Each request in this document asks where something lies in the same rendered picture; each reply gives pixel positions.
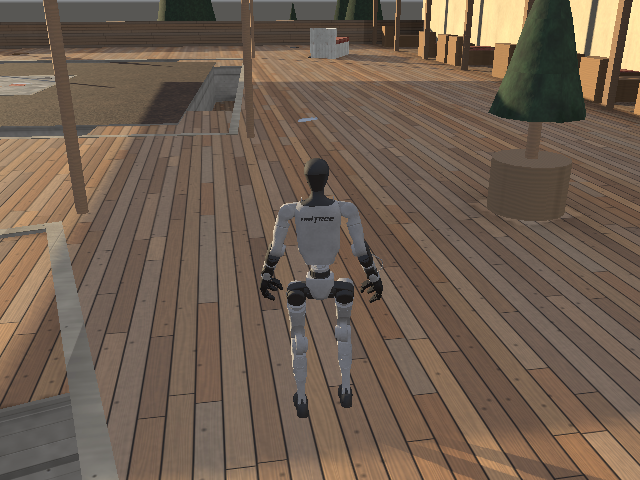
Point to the robot right upper arm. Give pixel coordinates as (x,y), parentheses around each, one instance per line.
(350,211)

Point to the right robot hand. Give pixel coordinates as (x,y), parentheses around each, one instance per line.
(375,286)

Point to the robot thigh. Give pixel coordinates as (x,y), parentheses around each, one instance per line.
(344,295)
(296,304)

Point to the right robot forearm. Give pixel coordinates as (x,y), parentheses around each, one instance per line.
(368,265)

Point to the robot left upper arm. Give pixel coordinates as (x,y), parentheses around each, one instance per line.
(286,212)

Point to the robot right thigh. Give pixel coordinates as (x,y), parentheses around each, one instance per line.
(344,295)

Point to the left robot hand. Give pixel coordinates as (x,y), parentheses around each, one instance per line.
(264,285)

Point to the left robot forearm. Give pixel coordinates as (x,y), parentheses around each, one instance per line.
(269,265)

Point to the robot left thigh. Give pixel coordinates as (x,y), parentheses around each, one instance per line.
(296,304)

